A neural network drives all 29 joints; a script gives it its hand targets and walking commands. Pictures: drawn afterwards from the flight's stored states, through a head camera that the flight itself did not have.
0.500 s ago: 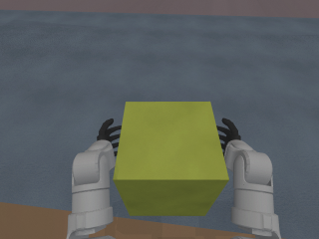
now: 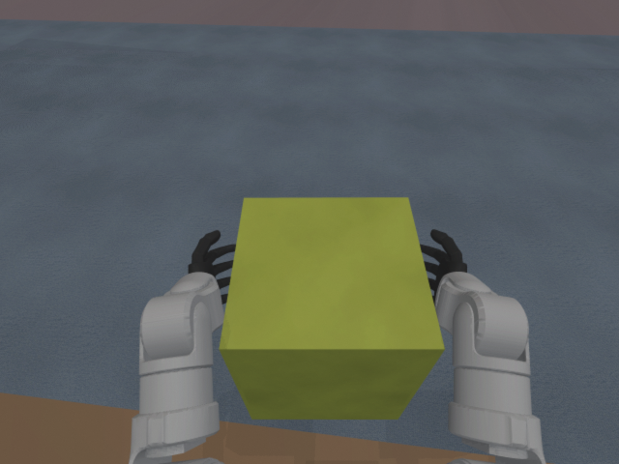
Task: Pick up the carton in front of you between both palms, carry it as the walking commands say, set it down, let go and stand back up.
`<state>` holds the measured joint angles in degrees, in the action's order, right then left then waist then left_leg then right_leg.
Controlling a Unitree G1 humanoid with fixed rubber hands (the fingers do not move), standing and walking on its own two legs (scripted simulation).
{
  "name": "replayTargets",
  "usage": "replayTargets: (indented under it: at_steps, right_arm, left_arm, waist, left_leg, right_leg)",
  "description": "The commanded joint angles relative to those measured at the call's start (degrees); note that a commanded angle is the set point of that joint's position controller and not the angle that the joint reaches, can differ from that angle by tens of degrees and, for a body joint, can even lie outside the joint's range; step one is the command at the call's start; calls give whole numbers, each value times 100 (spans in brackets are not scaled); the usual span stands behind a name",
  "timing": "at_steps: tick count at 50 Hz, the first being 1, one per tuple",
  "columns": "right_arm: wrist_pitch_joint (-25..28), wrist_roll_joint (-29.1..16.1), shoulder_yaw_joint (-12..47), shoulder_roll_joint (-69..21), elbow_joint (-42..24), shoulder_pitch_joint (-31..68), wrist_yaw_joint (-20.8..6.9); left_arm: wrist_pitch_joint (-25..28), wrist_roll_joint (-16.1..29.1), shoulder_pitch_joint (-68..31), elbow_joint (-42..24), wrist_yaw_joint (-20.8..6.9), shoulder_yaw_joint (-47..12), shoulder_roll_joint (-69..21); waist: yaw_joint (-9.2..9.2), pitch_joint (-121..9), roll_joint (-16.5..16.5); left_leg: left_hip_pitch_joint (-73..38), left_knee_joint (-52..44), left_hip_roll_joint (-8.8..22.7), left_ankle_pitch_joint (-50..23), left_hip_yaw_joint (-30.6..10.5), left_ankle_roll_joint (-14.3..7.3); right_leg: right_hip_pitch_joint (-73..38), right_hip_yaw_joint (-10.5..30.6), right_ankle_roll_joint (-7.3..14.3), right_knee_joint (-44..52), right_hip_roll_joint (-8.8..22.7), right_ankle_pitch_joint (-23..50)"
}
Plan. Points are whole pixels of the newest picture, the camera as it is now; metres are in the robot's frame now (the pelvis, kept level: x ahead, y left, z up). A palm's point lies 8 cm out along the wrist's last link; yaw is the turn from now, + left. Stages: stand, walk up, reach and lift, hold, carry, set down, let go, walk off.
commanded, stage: carry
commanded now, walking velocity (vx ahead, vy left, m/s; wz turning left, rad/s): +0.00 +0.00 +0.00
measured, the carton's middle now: (325, 315) +0.32 +0.00 +0.05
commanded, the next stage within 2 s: none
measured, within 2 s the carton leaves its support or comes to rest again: neither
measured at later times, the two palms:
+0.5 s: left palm (205, 287) +0.32 +0.15 +0.11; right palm (449, 287) +0.32 -0.15 +0.11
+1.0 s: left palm (222, 270) +0.34 +0.13 +0.11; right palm (457, 276) +0.34 -0.17 +0.11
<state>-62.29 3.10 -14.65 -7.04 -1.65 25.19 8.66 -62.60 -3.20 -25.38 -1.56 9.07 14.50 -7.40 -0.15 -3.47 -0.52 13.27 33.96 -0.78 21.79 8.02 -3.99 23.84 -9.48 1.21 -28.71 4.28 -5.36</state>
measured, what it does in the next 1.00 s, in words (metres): stands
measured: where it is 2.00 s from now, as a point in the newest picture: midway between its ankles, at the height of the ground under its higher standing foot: (341, 408)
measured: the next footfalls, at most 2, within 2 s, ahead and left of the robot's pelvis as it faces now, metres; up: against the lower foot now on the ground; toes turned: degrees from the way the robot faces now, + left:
right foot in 1.14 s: +0.18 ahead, -0.12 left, +0.00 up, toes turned -6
left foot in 1.62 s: +0.41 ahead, +0.04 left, +0.00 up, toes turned +3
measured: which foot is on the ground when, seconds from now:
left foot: down 0.00-1.00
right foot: down 0.00-0.88, up 0.90-1.00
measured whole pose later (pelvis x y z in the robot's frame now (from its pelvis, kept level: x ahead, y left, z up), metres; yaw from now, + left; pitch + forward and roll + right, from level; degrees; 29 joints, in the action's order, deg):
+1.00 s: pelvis +0.03 -0.01 +0.00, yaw +0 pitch +2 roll -1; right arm -62.4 3.8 -13.1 -7.6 -0.7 23.5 8.9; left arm -62.5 -2.5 -22.8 -1.4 9.0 15.6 -7.7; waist -2.5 -7.2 -2.3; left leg 11.2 31.4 -0.1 23.0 7.1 -4.0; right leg 29.4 -5.8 2.9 -46.8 2.4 -19.8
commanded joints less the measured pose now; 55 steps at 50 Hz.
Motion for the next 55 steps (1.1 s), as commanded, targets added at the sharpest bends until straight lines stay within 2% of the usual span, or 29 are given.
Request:
replayTargets:
  at_steps: [1,38,39,40,41,42,43,44,45,46,48,49,51,52,53,54,55]
  right_arm:
    - [68,-1110,3520,-4441,-423,3446,-177]
    - [73,-1109,3519,-4440,-420,3436,-174]
    - [76,-1109,3525,-4452,-433,3446,-176]
    - [81,-1114,3519,-4457,-451,3503,-178]
    - [84,-1120,3506,-4449,-446,3512,-177]
    - [87,-1123,3504,-4441,-416,3499,-173]
    - [92,-1119,3513,-4420,-419,3543,-163]
    - [99,-1118,3530,-4405,-453,3605,-156]
    - [106,-1128,3562,-4378,-499,3683,-150]
    - [115,-1160,3624,-4347,-522,3720,-146]
    - [165,-1260,3765,-4360,-546,3758,-137]
    - [195,-1299,3798,-4373,-537,3733,-129]
    - [243,-1352,3810,-4367,-516,3627,-106]
    - [256,-1364,3799,-4348,-495,3540,-96]
    - [264,-1377,3799,-4350,-485,3506,-91]
    - [268,-1391,3801,-4343,-440,3395,-85]
    - [271,-1415,3802,-4340,-425,3347,-78]
  left_arm:
    - [104,1096,-3465,-427,-205,-3506,-4434]
    - [110,1095,-3457,-427,-202,-3505,-4431]
    - [113,1108,-3458,-418,-203,-3508,-4438]
    - [120,1126,-3495,-419,-203,-3513,-4446]
    - [130,1136,-3566,-423,-200,-3529,-4460]
    - [134,1128,-3643,-422,-197,-3540,-4461]
    - [135,1091,-3631,-380,-194,-3500,-4454]
    - [135,1066,-3605,-328,-193,-3456,-4439]
    - [134,1038,-3576,-255,-188,-3403,-4417]
    - [138,991,-3478,-165,-175,-3342,-4387]
    - [173,913,-3370,-131,-142,-3247,-4292]
    - [192,894,-3330,-135,-128,-3213,-4239]
    - [222,858,-3195,-135,-101,-3136,-4130]
    - [228,830,-3045,-104,-84,-3100,-4079]
    - [233,804,-2875,-70,-65,-3077,-4064]
    - [238,783,-2719,-37,-48,-3061,-4051]
    - [249,739,-2557,-23,-38,-3059,-4008]
  waist:
    - [-11,-1935,9]
    - [-12,-1939,9]
    - [-23,-1973,-39]
    - [-41,-1896,-178]
    - [-147,-1707,-352]
    - [-297,-1369,-621]
    - [-366,-1074,-814]
    - [-374,-855,-736]
    - [-390,-766,-620]
    - [-398,-813,-513]
    - [-418,-1183,-433]
    - [-439,-1323,-433]
    - [-453,-1413,-596]
    - [-386,-1458,-682]
    - [-204,-1594,-683]
    - [72,-1874,-517]
    - [373,-2337,92]
  left_leg:
    - [-25,-689,887,-1662,-800,119]
    - [-17,-686,887,-1646,-801,119]
    - [-12,-803,868,-1149,-828,86]
    - [-13,-995,888,-316,-975,-64]
    - [-91,-1306,1062,642,-1291,-294]
    - [-244,-1690,1348,1570,-1816,-532]
    - [-315,-2000,1709,2063,-2428,-801]
    - [-473,-2146,1907,1990,-2787,-980]
    - [-815,-2118,1969,1502,-2865,-1065]
    - [-1207,-2000,1996,731,-2752,-1081]
    - [-1881,-1499,1865,-1309,-2211,-1007]
    - [-1989,-1267,1747,-1956,-1973,-936]
    - [-1802,-1017,1603,-2418,-1680,-822]
    - [-1579,-881,1540,-2541,-1519,-756]
    - [-1194,-503,1362,-2876,-1120,-601]
    - [-599,265,1109,-3262,-558,-367]
    - [456,1523,847,-2691,-226,-33]
  right_leg:
    - [-1302,644,128,126,493,580]
    - [-1302,648,131,126,492,585]
    - [-1282,609,141,127,430,103]
    - [-1091,456,162,-53,258,-737]
    - [-632,207,135,-413,32,-1448]
    - [87,-66,80,-891,-228,-1803]
    - [712,57,73,-1479,-244,-1842]
    - [1291,314,129,-1833,-150,-1866]
    - [1795,487,182,-2024,-104,-1761]
    - [2153,574,213,-2102,-73,-1630]
    - [2255,445,208,-1982,-117,-1488]
    - [2099,324,200,-1815,-213,-1515]
    - [1587,170,217,-1424,-382,-1565]
    - [1179,119,249,-1142,-466,-1563]
    - [398,-22,296,-628,-624,-1389]
    - [-898,-236,358,57,-798,-888]
    - [-2537,611,577,276,-178,-802]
